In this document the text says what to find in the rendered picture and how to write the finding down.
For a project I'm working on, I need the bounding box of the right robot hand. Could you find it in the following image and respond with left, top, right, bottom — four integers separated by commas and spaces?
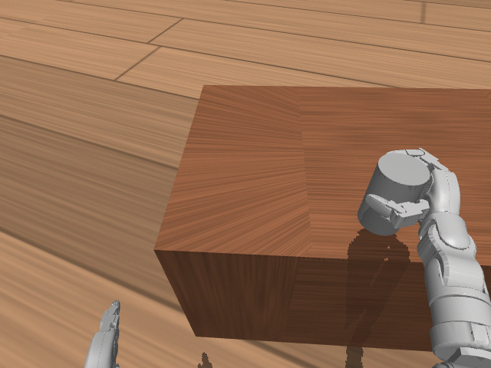
365, 148, 460, 229

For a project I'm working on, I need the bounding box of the right robot arm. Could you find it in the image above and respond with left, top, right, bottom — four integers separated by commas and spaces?
417, 212, 491, 368

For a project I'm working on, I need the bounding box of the can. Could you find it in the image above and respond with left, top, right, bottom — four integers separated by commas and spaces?
358, 153, 430, 236

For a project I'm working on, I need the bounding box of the left robot hand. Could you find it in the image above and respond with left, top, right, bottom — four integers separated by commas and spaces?
84, 300, 120, 368

